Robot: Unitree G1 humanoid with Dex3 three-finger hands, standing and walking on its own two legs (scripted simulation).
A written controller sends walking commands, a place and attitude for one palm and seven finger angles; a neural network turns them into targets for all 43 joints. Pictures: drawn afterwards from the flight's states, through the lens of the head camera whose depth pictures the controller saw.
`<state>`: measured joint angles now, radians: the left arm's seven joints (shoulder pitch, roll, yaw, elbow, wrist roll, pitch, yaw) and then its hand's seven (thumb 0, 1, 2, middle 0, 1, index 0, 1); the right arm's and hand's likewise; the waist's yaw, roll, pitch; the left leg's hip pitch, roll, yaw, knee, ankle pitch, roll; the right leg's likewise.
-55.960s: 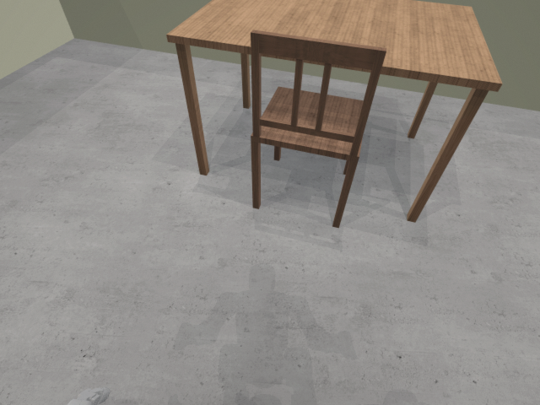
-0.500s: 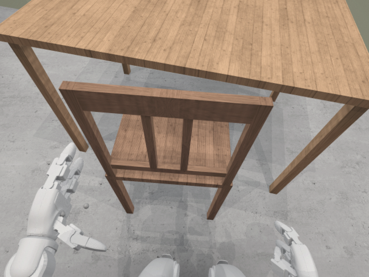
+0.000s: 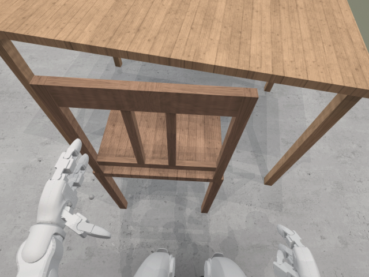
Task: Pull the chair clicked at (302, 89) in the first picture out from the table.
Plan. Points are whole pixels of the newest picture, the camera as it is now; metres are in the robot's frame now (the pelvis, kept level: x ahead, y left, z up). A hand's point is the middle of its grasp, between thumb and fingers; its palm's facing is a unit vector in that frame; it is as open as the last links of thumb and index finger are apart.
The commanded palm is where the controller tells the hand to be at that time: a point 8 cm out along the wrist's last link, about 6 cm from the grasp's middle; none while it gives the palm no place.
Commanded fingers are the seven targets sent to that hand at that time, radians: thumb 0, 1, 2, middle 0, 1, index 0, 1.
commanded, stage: aim the fingers beside a spindle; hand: left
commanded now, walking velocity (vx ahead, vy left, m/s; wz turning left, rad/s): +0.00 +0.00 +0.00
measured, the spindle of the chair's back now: (135, 138) +0.44 +0.15 -0.03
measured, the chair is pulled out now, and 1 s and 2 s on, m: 0.10 0.10 0.10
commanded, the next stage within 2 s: none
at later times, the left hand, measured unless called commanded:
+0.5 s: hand (114, 191) +0.28 +0.16 +0.01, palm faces +0.01 -1.00 -0.04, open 16.9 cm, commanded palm +0.26 +0.22 +0.02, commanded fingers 0.00 -0.50 0.30 -0.06 -0.08 -0.06 -0.08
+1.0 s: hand (133, 187) +0.31 +0.13 -0.02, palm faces -0.02 -1.00 -0.02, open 16.9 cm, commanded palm +0.28 +0.20 +0.00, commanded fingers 0.00 -0.50 0.30 -0.06 -0.08 -0.06 -0.08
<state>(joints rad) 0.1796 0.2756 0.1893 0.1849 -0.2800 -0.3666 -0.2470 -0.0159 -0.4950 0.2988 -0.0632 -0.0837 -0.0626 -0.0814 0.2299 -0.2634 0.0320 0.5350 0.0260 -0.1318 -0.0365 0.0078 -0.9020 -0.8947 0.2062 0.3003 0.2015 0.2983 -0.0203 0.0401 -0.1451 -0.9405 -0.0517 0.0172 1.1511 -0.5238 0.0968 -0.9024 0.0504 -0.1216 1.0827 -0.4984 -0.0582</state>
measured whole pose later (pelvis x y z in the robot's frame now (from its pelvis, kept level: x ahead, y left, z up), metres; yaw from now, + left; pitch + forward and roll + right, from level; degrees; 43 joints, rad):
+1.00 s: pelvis -0.01 -0.01 -0.03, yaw -1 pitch +22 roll -2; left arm 0.01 0.19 0.07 0.30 -0.18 -0.43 -0.10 -0.02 -0.50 0.30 -0.06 -0.08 -0.06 -0.08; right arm 0.20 -0.25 0.02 0.55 0.01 -0.07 -0.01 0.01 -0.90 -0.89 0.21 0.30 0.20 0.30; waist -0.03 0.03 -0.16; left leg -1.09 -0.04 0.04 1.28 -0.56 0.08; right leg -1.07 0.05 -0.12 1.23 -0.55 -0.08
